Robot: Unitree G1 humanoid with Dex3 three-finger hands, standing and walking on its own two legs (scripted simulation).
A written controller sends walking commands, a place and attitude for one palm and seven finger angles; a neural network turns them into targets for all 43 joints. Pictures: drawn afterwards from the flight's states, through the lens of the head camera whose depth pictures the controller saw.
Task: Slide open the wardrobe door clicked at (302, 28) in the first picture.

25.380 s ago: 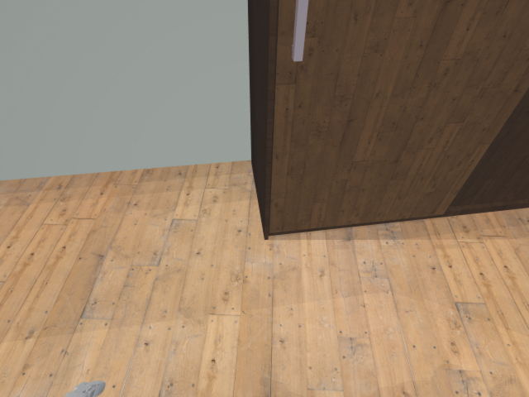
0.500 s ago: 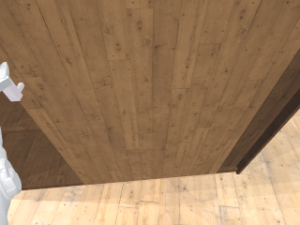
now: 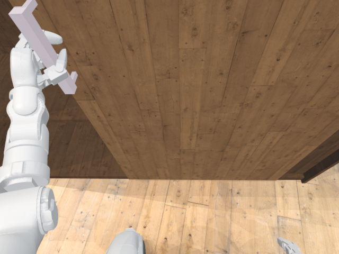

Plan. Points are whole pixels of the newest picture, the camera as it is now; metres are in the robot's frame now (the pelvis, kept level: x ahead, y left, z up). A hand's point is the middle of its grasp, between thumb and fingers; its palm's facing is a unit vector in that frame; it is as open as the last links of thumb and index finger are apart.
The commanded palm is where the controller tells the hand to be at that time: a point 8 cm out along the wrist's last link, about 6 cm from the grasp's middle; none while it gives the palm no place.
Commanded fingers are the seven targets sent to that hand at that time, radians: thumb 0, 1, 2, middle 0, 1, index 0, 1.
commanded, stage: stop walking and hold the door there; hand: left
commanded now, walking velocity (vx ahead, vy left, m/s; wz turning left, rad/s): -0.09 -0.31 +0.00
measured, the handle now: (53, 51) +0.49 +0.25 +0.20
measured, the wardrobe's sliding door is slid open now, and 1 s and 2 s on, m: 0.67 0.67 0.67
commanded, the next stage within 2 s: loosen the grip on the handle in 0.94 s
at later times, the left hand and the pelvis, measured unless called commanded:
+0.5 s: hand (60, 74) +0.44 +0.23 +0.17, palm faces +0.19 -0.97 -0.14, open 5.8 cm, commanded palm +0.41 +0.27 +0.16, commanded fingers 0.00 0.90 0.90 -0.45 -1.40 -0.45 -1.40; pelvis -0.01 +0.05 -0.02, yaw +4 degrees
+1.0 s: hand (62, 74) +0.44 +0.22 +0.18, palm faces +0.22 -0.97 -0.13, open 6.0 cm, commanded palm +0.41 +0.26 +0.16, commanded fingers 0.00 0.90 0.90 -0.45 -1.40 -0.45 -1.40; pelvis -0.03 +0.04 -0.01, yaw +2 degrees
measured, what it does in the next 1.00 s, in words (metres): steps on the spot: left foot, then right foot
